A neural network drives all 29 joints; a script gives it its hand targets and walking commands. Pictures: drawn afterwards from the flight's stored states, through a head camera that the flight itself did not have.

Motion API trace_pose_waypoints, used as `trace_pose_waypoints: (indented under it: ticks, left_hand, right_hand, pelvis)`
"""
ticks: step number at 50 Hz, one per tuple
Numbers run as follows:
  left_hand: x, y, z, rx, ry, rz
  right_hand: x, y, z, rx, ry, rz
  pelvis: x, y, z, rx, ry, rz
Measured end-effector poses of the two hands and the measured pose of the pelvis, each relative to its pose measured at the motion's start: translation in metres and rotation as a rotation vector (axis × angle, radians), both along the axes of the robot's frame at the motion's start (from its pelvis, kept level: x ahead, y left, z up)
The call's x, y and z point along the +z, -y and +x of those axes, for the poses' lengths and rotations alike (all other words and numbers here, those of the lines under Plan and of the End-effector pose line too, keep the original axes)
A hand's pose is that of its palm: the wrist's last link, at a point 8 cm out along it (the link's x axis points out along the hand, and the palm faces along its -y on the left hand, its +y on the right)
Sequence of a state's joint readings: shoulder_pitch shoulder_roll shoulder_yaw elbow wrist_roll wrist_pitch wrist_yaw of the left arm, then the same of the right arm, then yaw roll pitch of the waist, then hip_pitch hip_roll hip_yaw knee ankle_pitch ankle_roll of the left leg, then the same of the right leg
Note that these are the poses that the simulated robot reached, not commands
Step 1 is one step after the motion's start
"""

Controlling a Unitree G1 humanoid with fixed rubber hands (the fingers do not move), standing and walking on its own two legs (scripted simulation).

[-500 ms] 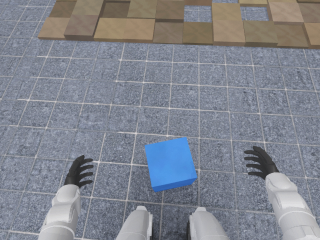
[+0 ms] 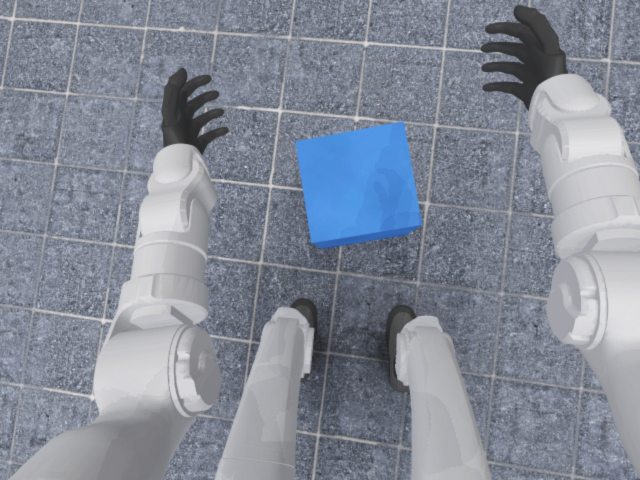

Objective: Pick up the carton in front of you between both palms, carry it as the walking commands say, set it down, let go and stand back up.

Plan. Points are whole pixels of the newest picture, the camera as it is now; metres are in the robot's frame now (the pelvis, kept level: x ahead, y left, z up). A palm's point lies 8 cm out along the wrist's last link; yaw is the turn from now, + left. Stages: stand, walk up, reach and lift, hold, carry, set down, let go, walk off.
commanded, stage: reach and lift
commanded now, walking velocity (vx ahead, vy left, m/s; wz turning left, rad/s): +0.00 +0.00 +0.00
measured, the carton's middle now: (357, 194) +0.49 +0.02 -0.52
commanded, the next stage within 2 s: none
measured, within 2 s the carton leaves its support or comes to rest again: leaves its support in 1.70 s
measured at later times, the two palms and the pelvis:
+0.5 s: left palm (240, 186) +0.46 +0.21 -0.30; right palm (471, 155) +0.52 -0.17 -0.31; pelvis +0.01 +0.00 -0.14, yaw +3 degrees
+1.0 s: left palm (259, 193) +0.47 +0.22 -0.44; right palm (441, 174) +0.53 -0.15 -0.46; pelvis -0.02 +0.01 -0.27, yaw +4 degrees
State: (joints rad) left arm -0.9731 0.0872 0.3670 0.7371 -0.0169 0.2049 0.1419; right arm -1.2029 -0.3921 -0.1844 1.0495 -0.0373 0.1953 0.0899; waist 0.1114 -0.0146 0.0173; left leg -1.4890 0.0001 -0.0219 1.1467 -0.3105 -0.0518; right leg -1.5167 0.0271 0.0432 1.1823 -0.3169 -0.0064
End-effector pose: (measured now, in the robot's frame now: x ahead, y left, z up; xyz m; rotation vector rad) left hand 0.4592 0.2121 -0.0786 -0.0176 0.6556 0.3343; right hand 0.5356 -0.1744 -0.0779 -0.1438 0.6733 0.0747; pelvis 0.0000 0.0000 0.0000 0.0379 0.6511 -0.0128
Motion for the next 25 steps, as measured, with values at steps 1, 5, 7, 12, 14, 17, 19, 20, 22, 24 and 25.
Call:
trace_pose_waypoints:
  ticks: [1,5,7,12,14,17,19,20,22,24,25]
  left_hand:
    - [-0.003,0.002,0.003,0.002,0.004,0.0]
    - [-0.019,0.007,0.009,0.003,0.002,0.003]
    - [-0.031,0.007,0.009,0.002,-0.006,0.004]
    - [-0.072,0.006,0.008,0.0,-0.034,0.005]
    - [-0.093,0.005,0.006,-0.001,-0.047,0.004]
    - [-0.129,0.002,0.004,-0.002,-0.06,0.003]
    - [-0.154,0.001,0.002,-0.005,-0.064,0.003]
    - [-0.167,0.0,0.001,-0.008,-0.065,0.003]
    - [-0.19,-0.001,0.0,-0.011,-0.066,0.003]
    - [-0.212,-0.002,-0.002,-0.014,-0.063,0.002]
    - [-0.222,-0.003,-0.003,-0.015,-0.06,0.002]
  right_hand:
    - [-0.003,-0.001,0.004,0.003,0.004,0.001]
    - [-0.02,-0.004,0.012,0.005,0.003,0.006]
    - [-0.033,-0.005,0.013,0.0,-0.002,0.007]
    - [-0.076,-0.007,0.01,-0.018,-0.023,0.009]
    - [-0.099,-0.008,0.007,-0.025,-0.033,0.008]
    - [-0.138,-0.009,0.001,-0.034,-0.043,0.006]
    - [-0.165,-0.009,-0.002,-0.039,-0.044,0.003]
    - [-0.178,-0.008,-0.004,-0.041,-0.043,0.002]
    - [-0.203,-0.007,-0.007,-0.043,-0.038,-0.002]
    - [-0.224,-0.006,-0.01,-0.045,-0.031,-0.004]
    - [-0.234,-0.006,-0.011,-0.045,-0.026,-0.004]
  pelvis:
    - [-0.001,0.0,0.0,0.0,-0.013,0.001]
    - [-0.004,0.002,0.006,-0.002,-0.07,0.005]
    - [-0.008,0.002,0.011,-0.003,-0.101,0.008]
    - [-0.03,0.002,0.022,-0.002,-0.183,0.015]
    - [-0.044,0.002,0.025,0.001,-0.213,0.018]
    - [-0.069,0.001,0.026,0.006,-0.25,0.023]
    - [-0.087,0.0,0.025,0.011,-0.265,0.024]
    - [-0.096,0.0,0.024,0.014,-0.269,0.025]
    - [-0.115,-0.001,0.02,0.02,-0.269,0.026]
    - [-0.133,-0.002,0.015,0.025,-0.261,0.025]
    - [-0.142,-0.003,0.013,0.027,-0.254,0.025]
